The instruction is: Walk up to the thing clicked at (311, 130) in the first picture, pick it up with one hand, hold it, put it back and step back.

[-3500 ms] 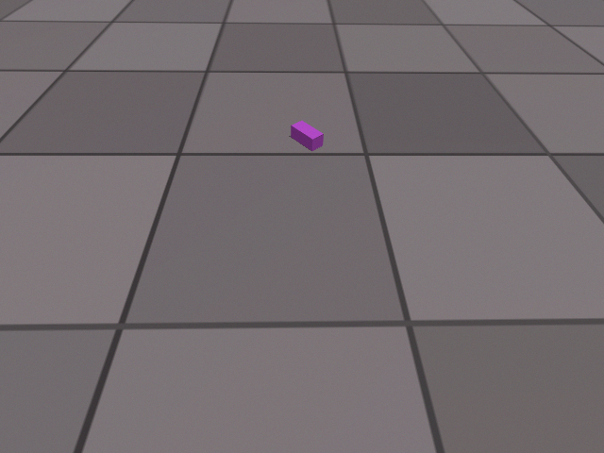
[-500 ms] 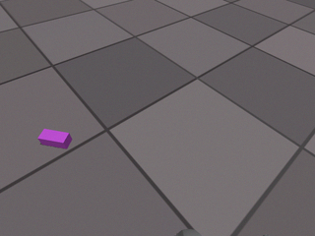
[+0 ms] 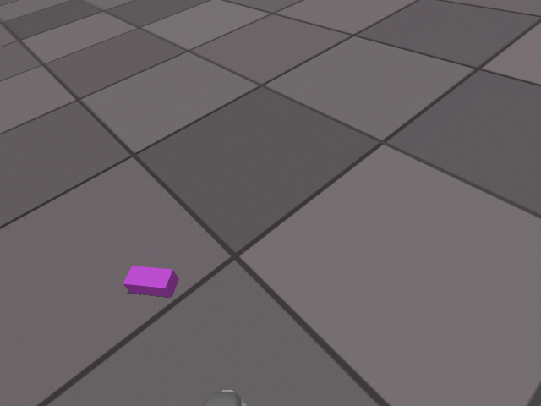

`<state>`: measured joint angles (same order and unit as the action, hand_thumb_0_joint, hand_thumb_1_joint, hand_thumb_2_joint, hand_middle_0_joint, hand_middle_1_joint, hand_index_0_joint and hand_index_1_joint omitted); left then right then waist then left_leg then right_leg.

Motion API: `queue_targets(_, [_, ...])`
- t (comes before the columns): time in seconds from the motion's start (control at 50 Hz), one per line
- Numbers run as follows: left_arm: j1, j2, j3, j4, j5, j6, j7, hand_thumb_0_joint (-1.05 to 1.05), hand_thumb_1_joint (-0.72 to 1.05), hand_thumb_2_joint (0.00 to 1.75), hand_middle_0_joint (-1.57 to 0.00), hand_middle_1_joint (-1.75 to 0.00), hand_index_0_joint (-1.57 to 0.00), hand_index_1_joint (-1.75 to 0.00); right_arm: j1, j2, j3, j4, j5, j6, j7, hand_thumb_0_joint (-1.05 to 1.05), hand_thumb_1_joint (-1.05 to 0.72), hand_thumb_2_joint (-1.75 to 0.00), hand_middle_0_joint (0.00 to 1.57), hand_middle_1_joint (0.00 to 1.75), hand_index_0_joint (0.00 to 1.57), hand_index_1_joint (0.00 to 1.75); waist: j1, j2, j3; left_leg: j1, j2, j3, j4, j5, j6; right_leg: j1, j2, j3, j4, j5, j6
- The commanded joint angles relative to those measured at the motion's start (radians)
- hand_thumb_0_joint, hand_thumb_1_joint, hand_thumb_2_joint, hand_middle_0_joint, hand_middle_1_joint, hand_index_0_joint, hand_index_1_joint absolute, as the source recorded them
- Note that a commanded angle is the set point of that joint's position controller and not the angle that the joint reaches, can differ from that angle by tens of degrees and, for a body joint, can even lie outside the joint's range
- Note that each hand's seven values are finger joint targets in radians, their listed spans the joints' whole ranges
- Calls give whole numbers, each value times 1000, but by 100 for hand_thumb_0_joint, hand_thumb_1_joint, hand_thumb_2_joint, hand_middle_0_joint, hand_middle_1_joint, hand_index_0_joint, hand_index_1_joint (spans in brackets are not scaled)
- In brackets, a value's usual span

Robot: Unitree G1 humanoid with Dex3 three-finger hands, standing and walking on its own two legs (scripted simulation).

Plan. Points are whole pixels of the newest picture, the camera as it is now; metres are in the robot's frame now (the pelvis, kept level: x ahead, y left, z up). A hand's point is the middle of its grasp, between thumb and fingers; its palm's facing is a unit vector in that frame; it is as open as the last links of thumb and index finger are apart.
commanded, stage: walk up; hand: left
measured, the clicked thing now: (151, 281) +0.75 +0.59 -0.71
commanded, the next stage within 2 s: none
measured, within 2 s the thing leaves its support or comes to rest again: neither
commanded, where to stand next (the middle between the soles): +0.29 +0.30 m, yaw -5 degrees
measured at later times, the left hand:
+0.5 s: hand (26, 405) +0.18 +0.45 -0.13, palm faces -0.09 -0.87 -0.48, open 7.4 cm
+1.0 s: hand out of the picture +0.21 +0.66 -0.16, palm faces -0.02 -0.83 -0.56, open 7.4 cm
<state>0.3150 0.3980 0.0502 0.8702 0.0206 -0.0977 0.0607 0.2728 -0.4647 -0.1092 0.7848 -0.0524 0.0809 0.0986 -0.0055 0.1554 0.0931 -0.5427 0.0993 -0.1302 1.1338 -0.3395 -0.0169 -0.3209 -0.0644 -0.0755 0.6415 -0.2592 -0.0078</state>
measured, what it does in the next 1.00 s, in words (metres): steps to the left: left foot, then right foot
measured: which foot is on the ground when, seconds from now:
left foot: up 0.00-0.14, down 0.16-0.54, up 0.56-0.88, down 0.90-1.00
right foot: down 0.00-0.18, up 0.20-0.50, down 0.52-0.92, up 0.94-1.00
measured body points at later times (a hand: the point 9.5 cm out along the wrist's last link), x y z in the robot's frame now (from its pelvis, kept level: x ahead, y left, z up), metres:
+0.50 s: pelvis +0.10 +0.17 +0.00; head +0.13 +0.14 +0.44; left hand +0.19 +0.49 -0.10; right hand +0.09 -0.16 -0.13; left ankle +0.07 +0.26 -0.72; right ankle +0.18 +0.08 -0.71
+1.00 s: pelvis +0.15 +0.33 -0.03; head +0.17 +0.32 +0.41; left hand +0.21 +0.70 -0.12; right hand +0.23 +0.00 -0.14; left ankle +0.19 +0.48 -0.72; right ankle +0.18 +0.14 -0.70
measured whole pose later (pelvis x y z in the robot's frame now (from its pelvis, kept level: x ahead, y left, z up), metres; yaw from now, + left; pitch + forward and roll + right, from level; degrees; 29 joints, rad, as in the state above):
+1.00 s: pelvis +0.15 +0.33 -0.03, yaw -2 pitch -3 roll +0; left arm 0.29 0.49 0.08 0.92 0.03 -0.01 0.06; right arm 0.25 -0.43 -0.08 0.83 -0.03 0.04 0.04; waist 0.01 0.02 0.09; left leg -0.44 0.07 -0.02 0.94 -0.46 -0.04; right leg -0.51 -0.11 0.08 1.06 -0.53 -0.03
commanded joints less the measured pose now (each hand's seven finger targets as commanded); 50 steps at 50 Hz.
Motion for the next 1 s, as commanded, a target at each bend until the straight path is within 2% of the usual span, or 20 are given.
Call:
queue_targets(0.0, [3, 373, 116, -58, 11, -28, 21, 0, 90, 90, -20, -30, -20, -30, 21, -162, -63, -67, -4, -14, 10, 0, -90, -90, 20, 30, 20, 30, 5, -340, -19, -4, 39, 92, -143, 3, -13, -61, -174, 190, -281, -232, -185])
queue_targets(0.08, [-19, 418, 123, -56, 21, -19, 22, 0, 90, 90, -20, -30, -20, -30, -3, -179, -75, -75, -3, -23, 14, 0, -90, -90, 20, 30, 20, 30, -6, -357, -63, 138, 35, 137, -292, -90, 14, -118, -184, 192, -198, -288, -183])
queue_targets(0.14, [-74, 338, 97, -56, 25, 7, 27, 0, 90, 90, -20, -30, -20, -30, 230, -204, -99, 15, -14, -35, -6, 0, -90, -90, 20, 30, 20, 30, -145, -133, -150, 467, -56, 189, -480, -110, 37, -302, -113, 92, 161, -298, -110])
queue_targets(0.16, [-13, 226, 62, -47, 13, 18, 26, 0, 90, 90, -20, -30, -20, -30, 280, -259, -108, 17, -26, -43, -19, 0, -90, -90, 20, 30, 20, 30, -163, 164, -106, 463, 48, -42, -702, -320, 57, -420, 21, 1, 477, -325, -56])
queue_targets(0.18, [-14, 202, 48, -63, -8, 21, 34, 0, 90, 90, -20, -30, -20, -30, 175, -342, -113, -35, -17, -56, -24, 0, -90, -90, 20, 30, 20, 30, -120, 277, -49, 380, 230, -429, -908, -485, 106, -581, 127, 31, 619, -369, -27])
queue_targets(0.2, [-55, 273, 56, -47, -5, 12, 46, 0, 90, 90, -20, -30, -20, -30, 90, -399, -120, -43, 10, -56, -27, 0, -90, -90, 20, 30, 20, 30, -90, 221, -1, 284, 294, -566, -982, -603, 219, -526, 47, 112, 668, -327, -59])
queue_targets(0.22, [-54, 318, 59, -26, -11, 8, 44, 0, 90, 90, -20, -30, -20, -30, 29, -361, -105, -60, 7, -57, -31, 0, -90, -90, 20, 30, 20, 30, -70, 156, 43, 249, 282, -504, -942, -568, 248, -519, 5, 109, 668, -275, -50])
queue_targets(0.28, [50, 315, 70, 56, -36, 0, 21, 0, 90, 90, -20, -30, -20, -30, 11, -237, -61, -63, 4, -76, -47, 0, -90, -90, 20, 30, 20, 30, -24, 89, 59, 271, 133, -145, -753, -146, 204, -427, -19, 94, 519, -157, -41])
queue_targets(0.4, [17, 251, 56, 21, -32, -12, 2, 0, 90, 90, -20, -30, -20, -30, 71, -206, -43, -80, 1, -78, -41, 0, -90, -90, 20, 30, 20, 30, -38, 58, -16, 317, 155, -65, -704, 266, 290, -201, 14, -7, 213, -148, -24])
queue_targets(0.46, [170, 245, 74, 58, -32, -18, 13, 0, 90, 90, -20, -30, -20, -30, -30, -166, -25, -134, 6, -64, -35, 0, -90, -90, 20, 30, 20, 30, 73, -65, -83, 140, 71, 75, -508, 321, 214, 184, 49, -26, -61, 127, -30])
queue_targets(0.48, [261, 291, 95, 75, -25, -18, 26, 0, 90, 90, -20, -30, -20, -30, -16, -127, -14, -144, 16, -66, -34, 0, -90, -90, 20, 30, 20, 30, 120, -181, -146, 81, 17, 122, -323, 323, 161, 340, 13, 58, -134, 146, -26])
queue_targets(0.52, [241, 397, 116, 12, -7, -14, 46, 0, 90, 90, -20, -30, -20, -30, 104, -108, -9, -130, 23, -51, -44, 0, -90, -90, 20, 30, 20, 30, 77, -303, -205, -146, -125, 48, 20, -231, 49, 444, -366, 694, -290, -27, -162])
queue_targets(0.56, [96, 394, 102, -33, -21, -5, 71, 0, 90, 90, -20, -30, -20, -30, 93, -192, -45, -119, -6, -10, -58, 0, -90, -90, 20, 30, 20, 30, 33, -182, -123, -159, -39, -8, 149, -235, 31, 250, -434, 714, -317, -104, -298])
queue_targets(0.62, [49, 324, 83, -62, -12, -14, 63, 0, 90, 90, -20, -30, -20, -30, 90, -202, -54, -85, -1, -12, -52, 0, -90, -90, 20, 30, 20, 30, 3, -150, -24, -85, -43, -50, 150, -127, 16, 54, -289, 412, -272, 26, -218])
queue_targets(0.7, [44, 340, 89, -65, 1, -24, 53, 0, 90, 90, -20, -30, -20, -30, 84, -162, -53, -91, 3, -3, -35, 0, -90, -90, 20, 30, 20, 30, -11, -263, -37, -43, -27, -23, 96, -51, -5, -11, -237, 232, -196, 157, -219])
queue_targets(0.82, [-62, 370, 106, -104, 32, 7, 19, 0, 90, 90, -20, -30, -20, -30, 43, -155, -60, -65, 31, -15, -28, 0, -90, -90, 20, 30, 20, 30, 1, -435, -69, 207, -18, 150, -263, -77, 11, -203, -155, 135, -125, -273, -166])
queue_targets(0.88, [-52, 258, 70, -80, 25, 44, 5, 0, 90, 90, -20, -30, -20, -30, 200, -171, -72, 32, 24, -45, -63, 0, -90, -90, 20, 30, 20, 30, -80, -176, -135, 436, -107, 196, -466, -81, 21, -327, -84, 66, 246, -303, -94])
queue_targets(0.92, [-43, 176, 38, -92, -2, 50, 10, 0, 90, 90, -20, -30, -20, -30, 77, -314, -72, -28, 19, -69, -79, 0, -90, -90, 20, 30, 20, 30, -47, 137, -23, 162, 230, -474, -861, -479, 173, -437, 83, 95, 515, -343, -29])
queue_targets(0.94, [-74, 254, 50, -73, 7, 44, 17, 0, 90, 90, -20, -30, -20, -30, -63, -376, -73, -41, 32, -69, -80, 0, -90, -90, 20, 30, 20, 30, -19, 101, 35, 22, 316, -600, -911, -586, 291, -358, 4, 128, 537, -343, -32])
queue_targets(0.98, [-40, 289, 62, -3, -11, 37, 3, 0, 90, 90, -20, -30, -20, -30, -140, -270, -40, -49, 24, -84, -90, 0, -90, -90, 20, 30, 20, 30, 21, -13, 67, 8, 214, -341, -755, -334, 245, -294, -33, 132, 483, -245, -9])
